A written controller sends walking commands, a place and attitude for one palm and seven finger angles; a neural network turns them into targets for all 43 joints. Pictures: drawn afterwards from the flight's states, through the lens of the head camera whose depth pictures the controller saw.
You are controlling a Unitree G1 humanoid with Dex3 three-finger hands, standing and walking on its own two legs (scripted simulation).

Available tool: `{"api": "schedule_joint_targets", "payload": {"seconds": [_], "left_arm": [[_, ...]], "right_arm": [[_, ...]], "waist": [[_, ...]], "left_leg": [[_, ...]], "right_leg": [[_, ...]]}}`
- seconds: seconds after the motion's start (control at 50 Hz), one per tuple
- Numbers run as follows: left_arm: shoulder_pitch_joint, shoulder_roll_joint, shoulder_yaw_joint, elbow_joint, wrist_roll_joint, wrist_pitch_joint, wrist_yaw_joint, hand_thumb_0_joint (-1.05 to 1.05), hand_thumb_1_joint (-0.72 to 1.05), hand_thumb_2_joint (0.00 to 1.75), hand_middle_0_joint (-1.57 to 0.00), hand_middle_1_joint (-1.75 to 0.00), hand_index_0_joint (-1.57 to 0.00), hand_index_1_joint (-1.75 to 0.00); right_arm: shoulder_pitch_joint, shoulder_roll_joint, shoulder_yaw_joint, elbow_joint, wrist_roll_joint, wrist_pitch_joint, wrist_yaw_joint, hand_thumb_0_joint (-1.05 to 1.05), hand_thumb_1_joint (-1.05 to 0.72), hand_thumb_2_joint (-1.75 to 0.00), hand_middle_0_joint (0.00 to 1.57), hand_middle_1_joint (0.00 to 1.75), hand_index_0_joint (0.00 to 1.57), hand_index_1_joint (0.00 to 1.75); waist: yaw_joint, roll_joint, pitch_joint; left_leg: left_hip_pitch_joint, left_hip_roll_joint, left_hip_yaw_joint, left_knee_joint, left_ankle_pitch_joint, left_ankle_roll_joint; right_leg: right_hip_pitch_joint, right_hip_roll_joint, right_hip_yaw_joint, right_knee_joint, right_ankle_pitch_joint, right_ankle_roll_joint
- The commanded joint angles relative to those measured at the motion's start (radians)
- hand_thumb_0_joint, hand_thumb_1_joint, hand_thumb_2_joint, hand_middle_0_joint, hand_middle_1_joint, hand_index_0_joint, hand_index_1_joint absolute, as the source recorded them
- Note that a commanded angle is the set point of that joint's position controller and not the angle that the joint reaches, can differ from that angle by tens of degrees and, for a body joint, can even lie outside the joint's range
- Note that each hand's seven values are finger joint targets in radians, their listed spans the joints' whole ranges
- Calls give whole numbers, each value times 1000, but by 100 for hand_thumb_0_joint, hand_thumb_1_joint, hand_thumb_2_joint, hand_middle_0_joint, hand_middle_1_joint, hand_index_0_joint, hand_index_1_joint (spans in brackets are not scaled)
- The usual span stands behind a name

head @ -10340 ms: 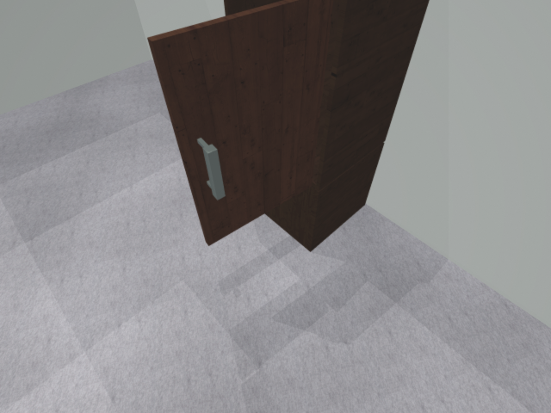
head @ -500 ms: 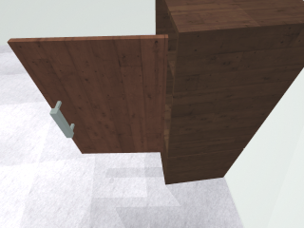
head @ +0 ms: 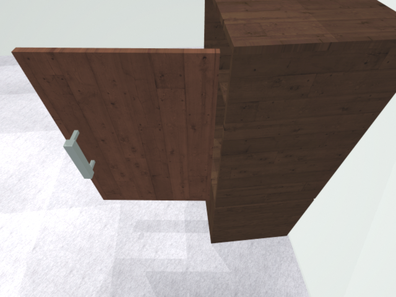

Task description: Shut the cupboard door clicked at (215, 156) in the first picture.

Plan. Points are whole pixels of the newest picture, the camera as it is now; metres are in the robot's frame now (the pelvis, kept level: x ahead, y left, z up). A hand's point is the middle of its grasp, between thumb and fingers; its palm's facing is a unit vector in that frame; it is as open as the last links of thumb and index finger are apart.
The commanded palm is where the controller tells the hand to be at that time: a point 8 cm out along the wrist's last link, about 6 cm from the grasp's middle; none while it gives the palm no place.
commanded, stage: look again from close up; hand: left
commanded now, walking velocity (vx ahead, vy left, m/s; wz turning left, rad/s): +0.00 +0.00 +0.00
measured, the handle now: (82, 155) +0.46 +0.36 -0.04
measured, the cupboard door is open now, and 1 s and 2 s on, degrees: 84 84 84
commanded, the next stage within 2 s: shuffle to correct the standing spot in 0.40 s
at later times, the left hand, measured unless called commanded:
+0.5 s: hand out of the picture +0.00 +0.19 -0.17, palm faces +0.03 -0.98 -0.22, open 7.4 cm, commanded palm none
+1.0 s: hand out of the picture +0.01 +0.25 -0.18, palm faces +0.06 -0.97 -0.24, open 7.4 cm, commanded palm none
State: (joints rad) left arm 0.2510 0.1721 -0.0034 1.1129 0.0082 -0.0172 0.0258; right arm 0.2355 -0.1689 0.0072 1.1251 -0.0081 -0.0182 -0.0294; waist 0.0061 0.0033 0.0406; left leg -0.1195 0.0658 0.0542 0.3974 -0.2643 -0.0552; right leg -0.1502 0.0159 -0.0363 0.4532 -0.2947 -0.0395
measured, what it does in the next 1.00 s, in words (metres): shifts its weight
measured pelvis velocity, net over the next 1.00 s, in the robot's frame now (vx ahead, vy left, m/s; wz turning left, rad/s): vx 0.00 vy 0.06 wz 0.00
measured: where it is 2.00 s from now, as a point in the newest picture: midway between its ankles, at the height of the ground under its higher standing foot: outside the picture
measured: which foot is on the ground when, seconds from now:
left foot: down 0.00-1.00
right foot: down 0.00-1.00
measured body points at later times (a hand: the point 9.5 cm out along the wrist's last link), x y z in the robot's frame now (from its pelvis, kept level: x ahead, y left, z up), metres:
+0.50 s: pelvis -0.01 +0.01 +0.00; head +0.01 +0.00 +0.45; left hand +0.00 +0.24 -0.15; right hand +0.00 -0.21 -0.16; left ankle -0.04 +0.15 -0.74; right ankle -0.03 -0.09 -0.74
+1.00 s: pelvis +0.00 +0.06 -0.01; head +0.04 +0.06 +0.44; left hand +0.01 +0.30 -0.16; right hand +0.01 -0.17 -0.17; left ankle -0.04 +0.15 -0.74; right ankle -0.04 -0.06 -0.73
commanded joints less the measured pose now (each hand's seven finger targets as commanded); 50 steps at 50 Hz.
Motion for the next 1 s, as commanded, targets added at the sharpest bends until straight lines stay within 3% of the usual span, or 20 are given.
{"api": "schedule_joint_targets", "payload": {"seconds": [0.0,0.26,0.48,0.52,0.56,0.68,0.72,0.76,0.78,0.82,0.84,0.86,0.9,0.92,0.94,0.98], "left_arm": [[48,135,23,-35,0,-18,10,0,90,90,-20,-30,-20,-30],[42,129,24,-36,1,-13,6,0,90,90,-20,-30,-20,-30],[42,128,25,-33,2,-14,5,0,90,90,-20,-30,-20,-30],[42,142,30,-39,3,-17,5,0,90,90,-20,-30,-20,-30],[55,131,33,-40,4,-12,9,0,90,90,-20,-30,-20,-30],[79,169,61,-52,9,0,14,0,90,90,-20,-30,-20,-30],[66,173,70,-62,12,3,16,0,90,90,-20,-30,-20,-30],[53,172,77,-76,13,8,18,0,90,90,-20,-30,-20,-30],[45,165,80,-81,13,10,18,0,90,90,-20,-30,-20,-30],[36,134,76,-95,14,20,16,0,90,90,-20,-30,-20,-30],[21,107,73,-108,16,26,13,0,90,90,-20,-30,-20,-30],[19,83,66,-115,18,32,13,0,90,90,-20,-30,-20,-30],[5,66,59,-129,17,36,13,0,90,90,-20,-30,-20,-30],[6,60,59,-133,14,36,12,0,90,90,-20,-30,-20,-30],[12,53,59,-131,14,34,10,0,90,90,-20,-30,-20,-30],[56,42,59,-121,14,27,9,0,90,90,-20,-30,-20,-30]], "right_arm": [[60,-105,-15,-28,-4,-10,-9,0,-90,-90,20,30,20,30],[60,-103,-14,-24,-5,-11,-8,0,-90,-90,20,30,20,30],[67,-100,-15,-17,-4,-12,-7,0,-90,-90,20,30,20,30],[65,-114,-19,-23,-5,-11,-5,0,-90,-90,20,30,20,30],[82,-88,-16,-24,-6,-3,-3,0,-90,-90,20,30,20,30],[81,-69,-26,-59,-9,22,4,0,-90,-90,20,30,20,30],[92,-66,-31,-67,-8,23,7,0,-90,-90,20,30,20,30],[110,-67,-33,-69,-9,21,8,0,-90,-90,20,30,20,30],[127,-70,-35,-69,-9,18,8,0,-90,-90,20,30,20,30],[147,-102,-41,-70,-13,13,7,0,-90,-90,20,30,20,30],[164,-121,-45,-71,-14,12,5,0,-90,-90,20,30,20,30],[165,-140,-48,-78,-15,14,2,0,-90,-90,20,30,20,30],[165,-136,-48,-97,-16,16,-1,0,-90,-90,20,30,20,30],[156,-134,-45,-108,-18,17,-2,0,-90,-90,20,30,20,30],[138,-123,-42,-114,-19,18,-3,0,-90,-90,20,30,20,30],[109,-133,-42,-130,-21,21,-2,0,-90,-90,20,30,20,30]], "waist": [[1,-15,-13],[5,-4,25],[4,-14,15],[9,-11,3],[10,-9,6],[23,-113,35],[17,-137,43],[9,-122,52],[3,-102,35],[-2,26,30],[-5,129,34],[-1,195,42],[-5,201,36],[-2,179,31],[10,160,28],[34,120,-7]], "left_leg": [[2,46,-29,-33,225,56],[-18,44,-42,-55,191,59],[-24,43,-48,-62,178,61],[-24,32,-42,-45,171,60],[-51,20,-30,-28,149,54],[-141,-23,10,82,-10,39],[-136,-25,8,82,-22,39],[-114,-23,5,65,13,43],[-90,-18,-2,42,56,47],[-44,31,-65,14,198,77],[-44,83,-131,-21,262,118],[-36,131,-192,-65,277,167],[-11,166,-235,-87,368,236],[-15,164,-231,-76,408,250],[-11,158,-217,-50,482,257],[-31,121,-158,9,524,232]], "right_leg": [[3,-124,93,-74,376,-9],[-19,-118,92,-93,283,-5],[-17,-121,89,-98,250,-4],[-9,-134,102,-97,263,-12],[-2,-154,114,-89,257,-19],[-19,-271,224,-142,162,-79],[-46,-287,228,-132,164,-88],[-73,-276,198,-89,176,-81],[-83,-255,168,-47,184,-69],[-129,-169,74,63,119,-29],[-154,-111,1,137,12,-3],[-199,-72,-49,210,-115,17],[-263,-67,-43,349,-258,18],[-261,-74,-39,363,-273,12],[-250,-76,-45,338,-255,8],[-152,-79,-60,213,-131,10]]}}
